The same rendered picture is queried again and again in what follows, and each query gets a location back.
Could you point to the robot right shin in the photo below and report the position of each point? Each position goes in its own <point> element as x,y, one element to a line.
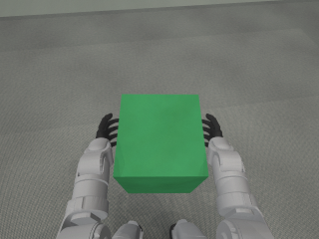
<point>180,221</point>

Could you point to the left robot forearm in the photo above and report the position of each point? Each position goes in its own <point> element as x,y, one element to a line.
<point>89,202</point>

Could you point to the right robot upper arm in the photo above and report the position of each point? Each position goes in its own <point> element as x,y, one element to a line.
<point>235,228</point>

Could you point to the right robot forearm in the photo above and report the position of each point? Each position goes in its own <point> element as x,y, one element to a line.
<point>234,198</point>

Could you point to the robot right hand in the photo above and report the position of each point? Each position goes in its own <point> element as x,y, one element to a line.
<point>214,130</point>

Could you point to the left robot upper arm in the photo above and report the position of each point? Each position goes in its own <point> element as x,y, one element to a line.
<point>96,230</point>

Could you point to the robot left shin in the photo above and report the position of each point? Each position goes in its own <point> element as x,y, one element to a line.
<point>133,222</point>

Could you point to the robot shin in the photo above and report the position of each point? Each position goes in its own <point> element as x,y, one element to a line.
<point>133,222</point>
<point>180,221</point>

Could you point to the carton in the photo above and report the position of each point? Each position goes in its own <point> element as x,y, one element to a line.
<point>160,144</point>

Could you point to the robot left hand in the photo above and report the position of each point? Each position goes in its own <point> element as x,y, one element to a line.
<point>104,130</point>

